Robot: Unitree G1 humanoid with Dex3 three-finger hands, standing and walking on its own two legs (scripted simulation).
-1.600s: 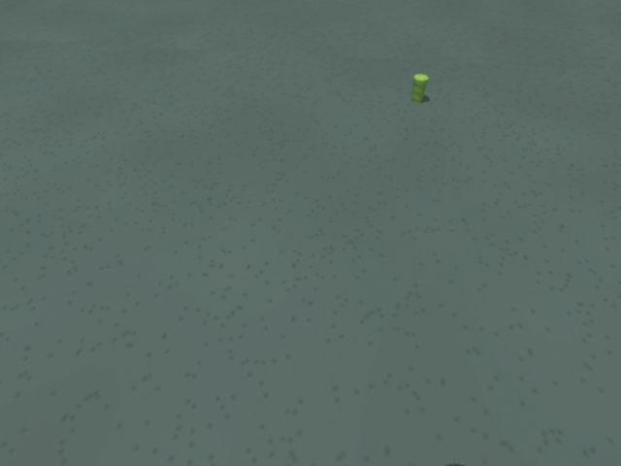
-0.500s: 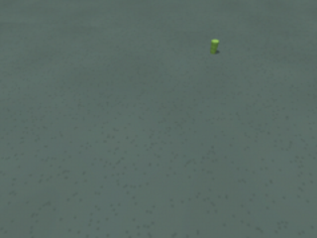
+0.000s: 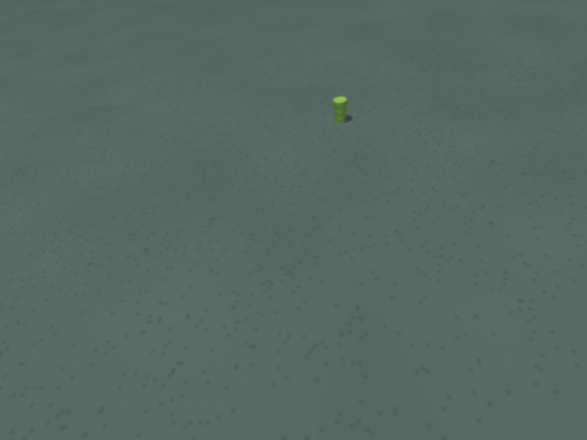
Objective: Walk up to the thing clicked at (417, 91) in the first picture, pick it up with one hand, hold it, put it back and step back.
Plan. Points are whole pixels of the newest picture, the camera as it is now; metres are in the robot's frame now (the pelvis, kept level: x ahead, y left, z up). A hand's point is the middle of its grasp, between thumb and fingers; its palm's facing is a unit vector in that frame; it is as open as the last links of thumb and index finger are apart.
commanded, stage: walk up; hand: left
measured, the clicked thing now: (340, 110) +2.21 -0.05 -0.68
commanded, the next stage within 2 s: none
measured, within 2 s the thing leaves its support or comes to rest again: neither
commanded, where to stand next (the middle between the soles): +1.86 -0.21 m, yaw -9 degrees
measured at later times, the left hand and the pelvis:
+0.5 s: hand (202, 302) +0.42 +0.26 -0.14, palm faces -0.16 -0.93 -0.33, open 7.4 cm; pelvis +0.33 +0.00 +0.01, yaw -7 degrees
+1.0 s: hand (279, 180) +0.76 +0.13 -0.10, palm faces -0.15 -0.91 -0.38, open 7.3 cm; pelvis +0.64 -0.12 +0.02, yaw -11 degrees
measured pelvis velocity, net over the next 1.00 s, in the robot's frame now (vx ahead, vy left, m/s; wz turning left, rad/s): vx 0.64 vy -0.12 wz -0.18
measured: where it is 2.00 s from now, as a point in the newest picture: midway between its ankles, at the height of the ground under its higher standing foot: (371, 232)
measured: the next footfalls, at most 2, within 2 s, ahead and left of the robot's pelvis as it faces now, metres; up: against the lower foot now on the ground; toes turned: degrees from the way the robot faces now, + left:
left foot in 0.34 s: +0.42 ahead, +0.12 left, +0.00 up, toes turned +1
right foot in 0.78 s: +0.69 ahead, -0.22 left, +0.00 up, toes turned -14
